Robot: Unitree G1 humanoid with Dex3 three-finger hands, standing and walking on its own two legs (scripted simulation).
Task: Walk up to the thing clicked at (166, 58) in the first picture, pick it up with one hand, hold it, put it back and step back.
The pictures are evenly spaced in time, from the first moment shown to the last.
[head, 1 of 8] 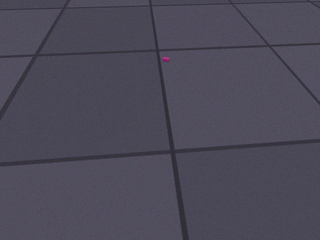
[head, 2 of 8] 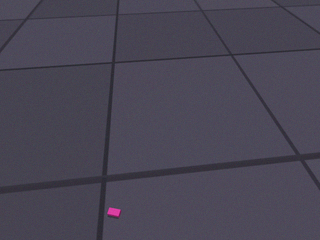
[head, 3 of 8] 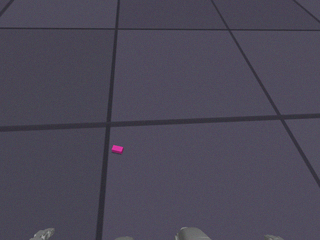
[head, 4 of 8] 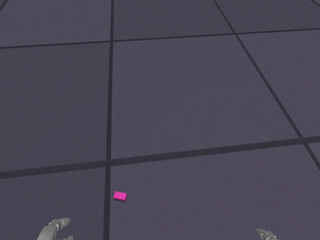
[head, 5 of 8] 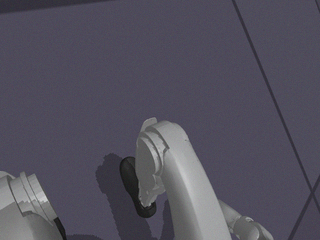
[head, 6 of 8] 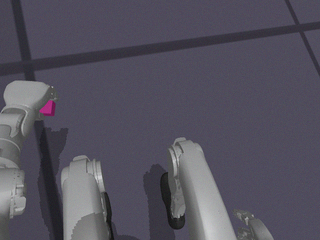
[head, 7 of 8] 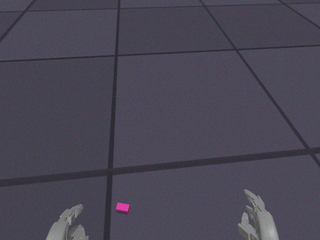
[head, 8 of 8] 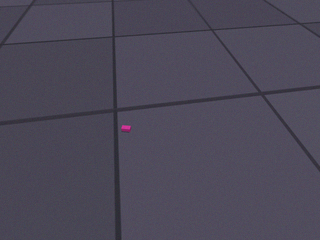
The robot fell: no
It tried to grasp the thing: yes
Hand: left
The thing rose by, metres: 0.68
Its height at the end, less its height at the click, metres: +0.00
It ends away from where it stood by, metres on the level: 0.01
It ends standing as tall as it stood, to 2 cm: yes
